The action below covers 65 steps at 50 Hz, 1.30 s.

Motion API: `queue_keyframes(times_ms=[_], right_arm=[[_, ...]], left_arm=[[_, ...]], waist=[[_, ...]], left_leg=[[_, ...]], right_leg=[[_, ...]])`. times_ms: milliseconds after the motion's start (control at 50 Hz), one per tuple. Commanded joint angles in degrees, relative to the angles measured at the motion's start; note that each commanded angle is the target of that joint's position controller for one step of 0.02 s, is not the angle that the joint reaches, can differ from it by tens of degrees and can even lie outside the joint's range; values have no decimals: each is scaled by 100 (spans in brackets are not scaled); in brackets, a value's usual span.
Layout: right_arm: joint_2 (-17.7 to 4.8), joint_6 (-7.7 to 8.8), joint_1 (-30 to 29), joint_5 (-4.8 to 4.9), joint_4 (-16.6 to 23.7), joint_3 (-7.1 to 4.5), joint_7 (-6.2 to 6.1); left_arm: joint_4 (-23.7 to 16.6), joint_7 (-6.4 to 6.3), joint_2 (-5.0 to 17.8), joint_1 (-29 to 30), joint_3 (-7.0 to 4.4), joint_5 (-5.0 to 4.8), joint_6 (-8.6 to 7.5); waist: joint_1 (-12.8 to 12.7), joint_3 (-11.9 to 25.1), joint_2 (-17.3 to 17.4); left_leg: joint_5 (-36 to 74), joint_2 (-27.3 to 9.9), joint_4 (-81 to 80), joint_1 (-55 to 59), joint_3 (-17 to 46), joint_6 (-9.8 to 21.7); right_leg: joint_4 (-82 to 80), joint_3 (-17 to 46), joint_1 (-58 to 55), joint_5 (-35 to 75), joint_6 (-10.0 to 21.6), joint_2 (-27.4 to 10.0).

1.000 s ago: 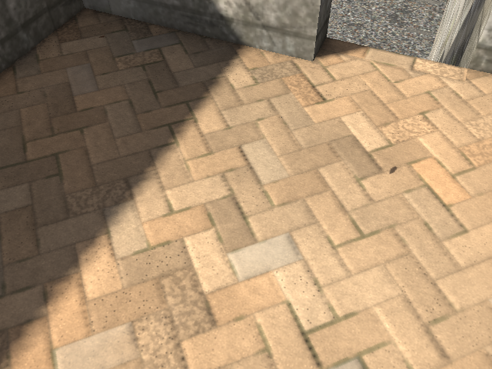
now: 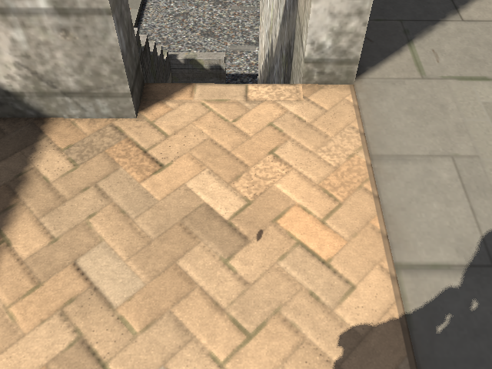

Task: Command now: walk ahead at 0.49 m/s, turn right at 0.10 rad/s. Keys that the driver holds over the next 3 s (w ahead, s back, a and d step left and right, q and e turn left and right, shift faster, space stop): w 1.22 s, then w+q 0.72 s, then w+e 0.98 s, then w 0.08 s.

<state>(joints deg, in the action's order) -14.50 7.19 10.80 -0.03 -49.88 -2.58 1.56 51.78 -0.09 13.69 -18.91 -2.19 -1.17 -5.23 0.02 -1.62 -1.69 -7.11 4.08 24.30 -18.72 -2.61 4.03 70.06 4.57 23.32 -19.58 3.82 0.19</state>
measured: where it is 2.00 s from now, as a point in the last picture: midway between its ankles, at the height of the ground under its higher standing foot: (252, 191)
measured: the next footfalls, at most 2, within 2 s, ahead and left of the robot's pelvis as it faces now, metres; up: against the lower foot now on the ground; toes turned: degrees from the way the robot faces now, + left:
right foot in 0.38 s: +0.39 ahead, -0.15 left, +0.00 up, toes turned -2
left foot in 0.94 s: +0.70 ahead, +0.08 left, +0.00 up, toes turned +3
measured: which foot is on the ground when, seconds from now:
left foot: down 0.00-0.38, up 0.40-0.92, down 0.94-1.00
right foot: up 0.00-0.36, down 0.38-0.96, up 0.98-1.00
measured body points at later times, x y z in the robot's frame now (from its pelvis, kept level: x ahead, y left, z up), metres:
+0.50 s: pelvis +0.28 -0.07 +0.00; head +0.31 -0.08 +0.45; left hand +0.44 +0.19 -0.10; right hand +0.31 -0.33 -0.14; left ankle +0.17 +0.08 -0.64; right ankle +0.35 -0.15 -0.74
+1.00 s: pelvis +0.56 -0.02 -0.01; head +0.60 -0.01 +0.43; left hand +0.54 +0.25 -0.16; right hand +0.76 -0.26 -0.11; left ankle +0.66 +0.07 -0.74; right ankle +0.38 -0.15 -0.68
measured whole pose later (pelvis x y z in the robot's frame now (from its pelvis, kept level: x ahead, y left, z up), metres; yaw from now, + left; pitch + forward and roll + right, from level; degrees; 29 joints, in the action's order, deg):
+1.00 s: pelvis +0.56 -0.02 -0.01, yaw +0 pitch +3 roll -1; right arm -14.0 6.0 2.7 0.3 -45.4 -2.2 2.3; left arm 55.4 -0.1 15.0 -22.5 -2.4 -0.8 -4.0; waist -2.5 -1.5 -0.5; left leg -7.7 0.2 33.1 -28.0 -3.1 4.1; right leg 50.6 1.5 8.5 -27.0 1.3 0.3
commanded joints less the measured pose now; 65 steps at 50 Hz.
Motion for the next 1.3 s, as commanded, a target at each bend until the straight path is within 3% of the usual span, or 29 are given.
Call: queue_keyframes(times_ms=[20, 120, 180, 260, 320, 360, 380, 400, 420, 440, 460, 480, 500, 540, 580, 720, 840, 900, 920, 940, 960, 980, 1000, 1020, 1040, 1060, 1140, 1200, 1300], right_arm=[[-370, 59, 100, -42, 172, -31, 36], [-740, 11, 605, 26, -58, -107, -70], [-817, -53, 911, 91, -158, -101, -116], [-873, -139, 1353, 137, -350, -100, -122], [-958, -244, 1363, 131, -404, -135, -153], [-1012, -309, 1138, 115, -349, -140, -164], [-851, -319, 1087, 52, -274, -72, -167], [-400, -244, 1432, -30, -102, 83, -154], [-38, -108, 1869, 44, -191, 201, -113], [-751, -21, 1387, 203, -138, 20, -88], [-909, 17, 880, 247, 24, -30, -88], [-838, 4, 634, 168, 55, -38, -119], [-743, -53, 613, 94, 65, -64, -136], [-482, -200, 828, 82, 9, -48, -143], [-437, -280, 722, 58, 67, -61, -168], [-282, -221, -738, 35, 523, -23, -99], [-341, -130, -1567, 106, 912, 9, 84], [-557, -83, -1135, 99, 865, -77, 134], [-723, -80, -473, 87, 672, -182, 110], [-1036, -87, 566, 68, 375, -325, 56], [-1617, -113, 1430, -65, 241, -463, 1], [-1417, -155, 1577, 19, 158, -402, 17], [-1055, -156, 1214, 75, 206, -284, 14], [-855, -164, 744, 69, 315, -226, -7], [-703, -155, 331, 31, 362, -175, 11], [-528, -123, 104, -19, 391, -126, 30], [-647, -42, 218, -29, 204, -165, 32], [-819, -86, 505, 16, 50, -200, -105], [-897, -181, 1056, 104, -180, -192, -205]], left_arm=[[-374, -40, 371, -185, -124, 39, -34], [-744, -73, 293, 718, -76, 133, -6], [-922, -20, 204, 1384, -23, 98, -55], [-1175, 94, 276, 2066, -4, 9, -83], [-1316, 193, 450, 2135, -49, 3, -142], [-1119, 194, 719, 1332, -192, 27, -171], [-826, 150, 1045, 287, -342, 40, -175], [-677, 110, 1630, -665, -481, 156, -151], [-568, 156, 1595, -921, -462, 122, -106], [-605, 153, 1083, -667, -320, 71, -107], [-713, 143, 917, -115, -251, 43, -101], [-789, 161, 785, 317, -202, 79, -96], [-819, 188, 651, 554, -166, 121, -107], [-741, 222, 575, 625, -155, 139, -159], [-604, 199, 696, 479, -190, 131, -198], [-227, 24, 891, -178, -212, 76, -91], [120, -34, 986, -654, -248, 20, 52], [121, -63, 1114, -453, -291, 18, 130], [97, -66, 1101, -326, -279, 30, 164], [28, -71, 955, -292, -213, 79, 174], [-109, -31, 441, -824, -47, 143, 92], [16, 19, 210, -1051, 41, 77, -53], [-82, 52, 850, -568, -127, -74, -162], [-248, 51, 950, -46, -151, -149, -210], [-293, 13, 873, 209, -157, -87, -194], [-287, -28, 832, 216, -203, -1, -127], [-273, -71, 496, 66, -189, 61, 104], [-499, -80, 500, 680, -196, 117, 107], [-833, 13, 371, 1779, -139, 81, -3]], waist=[[-138, 251, 445], [39, -12, 373], [264, -68, 422], [497, -216, 493], [353, -192, 577], [-163, 287, 626], [-594, 970, 499], [-695, 1930, -509], [-564, 2499, -1542], [-617, 1817, -956], [-478, 1078, -628], [-306, 722, -180], [-116, 484, -142], [105, 415, -278], [165, 268, -214], [-236, -95, -134], [-422, -342, -155], [-78, -8, -336], [292, 393, -340], [709, 1075, -192], [679, 2060, 916], [614, 2666, 1767], [651, 1871, 1268], [524, 1162, 914], [321, 660, 466], [119, 450, 490], [-149, 219, 545], [-22, 53, 424], [330, -152, 433]], left_leg=[[72, -1590, -1627, 788, 1903, 1046], [893, -1483, -1853, 743, 1172, 1055], [976, -1285, -1778, 829, 785, 819], [729, -1550, -1547, 1429, 887, 770], [1087, -1840, -1148, 2015, 1025, 646], [2554, -1641, -176, 2009, 797, 464], [2704, -1323, 1052, 1451, 538, 288], [906, -668, 3268, -487, 132, -53], [-2552, -48, 4536, -1963, 619, -179], [-2401, -428, 5075, -2558, 975, -78], [-1785, -729, 4977, -2677, 779, -20], [-1289, -958, 4698, -2414, 678, -56], [-977, -1125, 4387, -2128, 678, -92], [-686, -1226, 4118, -1659, 641, -167], [-368, -1247, 3817, -1812, 599, -257], [1385, -1060, 1532, -2065, 376, -336], [874, -888, 688, -2282, 342, -126], [291, -597, 492, -1313, 100, 102], [326, -383, 382, -351, -89, 233], [546, -596, 537, 1237, 149, 458], [292, -2102, 535, 3634, 2347, 1216], [-481, -2775, -468, 4409, 4501, 1746], [-958, -2563, -653, 3809, 4000, 1422], [-791, -2354, -761, 2916, 3116, 1180], [-325, -2107, -982, 1983, 2482, 1049], [26, -1879, -1170, 1393, 2055, 933], [765, -1660, -1664, 695, 1315, 1029], [988, -1648, -1775, 941, 1097, 972], [707, -1438, -1720, 1199, 911, 766]], right_leg=[[-174, 130, 1037, 415, -28, -719], [-1754, -139, 1572, 1558, -288, -854], [-2996, -351, 1252, 2412, -308, -636], [-3703, -408, 1221, 2386, -273, -472], [-4053, -399, 1104, 1748, -48, -381], [-4299, -641, -130, 1533, 168, -94], [-4190, -461, -1613, 1686, 399, -260], [-4126, 1470, -3877, 1583, 1067, -1686], [-4984, 3597, -4799, 644, 1581, -2394], [-5188, 3284, -4296, 225, 1301, -2184], [-5314, 2420, -3403, 646, 1085, -1999], [-5501, 1837, -2601, 1188, 991, -1752], [-5715, 1398, -2033, 1537, 928, -1529], [-6033, 919, -1495, 1884, 946, -1294], [-6182, 570, -1355, 2341, 1008, -1233], [-6362, -54, -1669, 2352, 778, -1047], [-5939, 49, -2731, 2437, 716, -1478], [-5298, -12, -2907, 3866, 552, -1502], [-4543, -196, -2774, 4775, 438, -1290], [-3288, -418, -2058, 4579, 256, -976], [-1008, -690, 67, 2361, -108, -260], [309, -79, 1356, -1226, -243, 377], [802, 303, 1967, -1120, -133, -15], [676, 110, 2072, -610, -60, -328], [269, -34, 1849, -126, -79, -584], [-112, -14, 1505, 176, -89, -771], [-758, -91, 1197, 755, -241, -905], [-1666, -100, 1743, 1576, -391, -940], [-3362, -270, 1547, 2603, -480, -610]])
